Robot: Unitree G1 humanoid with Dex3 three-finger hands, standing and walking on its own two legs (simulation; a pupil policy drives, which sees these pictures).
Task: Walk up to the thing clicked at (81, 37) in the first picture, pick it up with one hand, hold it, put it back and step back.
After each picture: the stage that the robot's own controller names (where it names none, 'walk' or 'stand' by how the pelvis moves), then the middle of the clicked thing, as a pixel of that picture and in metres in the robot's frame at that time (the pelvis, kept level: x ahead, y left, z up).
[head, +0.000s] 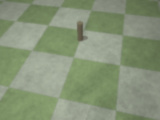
stand; (80, 31) +1.51 +0.07 -0.65
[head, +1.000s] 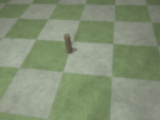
walk; (68, 44) +1.36 +0.29 -0.64
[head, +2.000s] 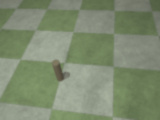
walk; (58, 71) +0.87 +0.34 -0.65
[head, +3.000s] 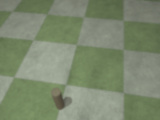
walk; (58, 99) +0.56 +0.25 -0.62
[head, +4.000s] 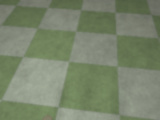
stand; out of the picture +0.40 +0.26 -0.64
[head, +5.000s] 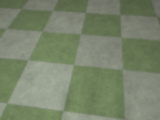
stand; out of the picture +0.38 +0.24 -0.65
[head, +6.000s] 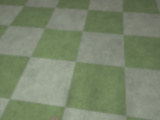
stand; out of the picture +0.40 +0.23 -0.65
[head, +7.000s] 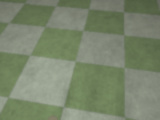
stand; out of the picture +0.39 +0.23 -0.66
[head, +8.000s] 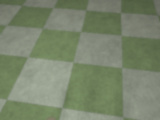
stand; out of the picture +0.39 +0.25 -0.66
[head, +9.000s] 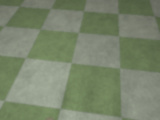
stand; out of the picture +0.39 +0.25 -0.66
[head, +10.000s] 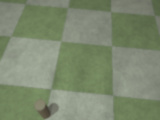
go down; (43, 109) +0.40 +0.27 -0.62
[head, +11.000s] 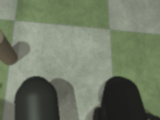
go down; (2, 49) +0.44 +0.33 -0.23
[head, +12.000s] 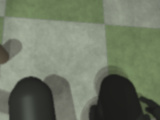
close in; out of the picture +0.43 +0.33 -0.23
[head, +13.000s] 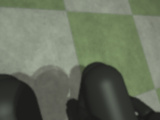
close in; out of the picture +0.41 +0.37 -0.15
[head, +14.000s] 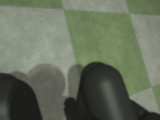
lift; out of the picture +0.40 +0.34 -0.15
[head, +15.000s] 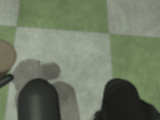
lift; out of the picture +0.34 +0.29 -0.04
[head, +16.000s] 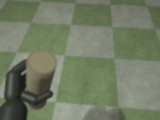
hold; (39, 84) +0.31 +0.16 +0.07
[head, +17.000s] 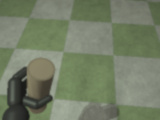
hold; (39, 90) +0.31 +0.17 +0.02
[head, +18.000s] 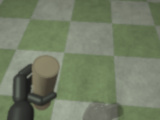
crouch; (43, 87) +0.32 +0.15 +0.03
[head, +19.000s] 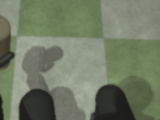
crouch; out of the picture +0.43 +0.26 -0.06
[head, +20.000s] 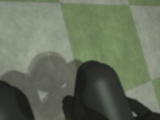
lower; out of the picture +0.42 +0.34 -0.16
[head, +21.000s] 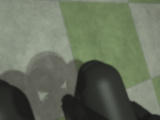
lower; out of the picture +0.42 +0.34 -0.15
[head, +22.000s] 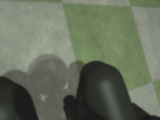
lower; out of the picture +0.41 +0.34 -0.16
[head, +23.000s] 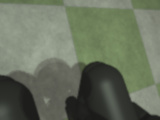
lower; out of the picture +0.39 +0.33 -0.16
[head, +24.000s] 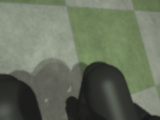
loosen; out of the picture +0.39 +0.32 -0.16
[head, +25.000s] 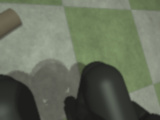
withdraw; out of the picture +0.49 +0.23 -0.25
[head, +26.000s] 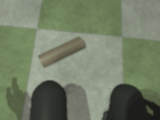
walk; (61, 51) +0.53 +0.15 -0.38
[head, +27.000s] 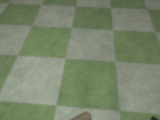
stand; out of the picture +0.44 +0.09 -0.68
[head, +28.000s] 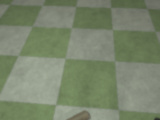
stand; out of the picture +0.46 +0.11 -0.69
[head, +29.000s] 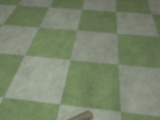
stand; out of the picture +0.47 +0.09 -0.72
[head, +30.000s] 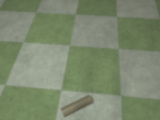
walk; (76, 105) +0.50 +0.08 -0.73
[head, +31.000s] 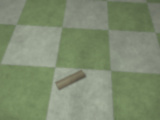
walk; (70, 79) +0.68 +0.12 -0.72
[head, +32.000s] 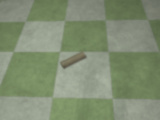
walk; (73, 59) +0.99 +0.20 -0.73
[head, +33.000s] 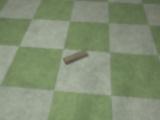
stand; (75, 56) +1.09 +0.11 -0.74
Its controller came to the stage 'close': yes
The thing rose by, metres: 0.67
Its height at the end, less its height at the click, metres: -0.09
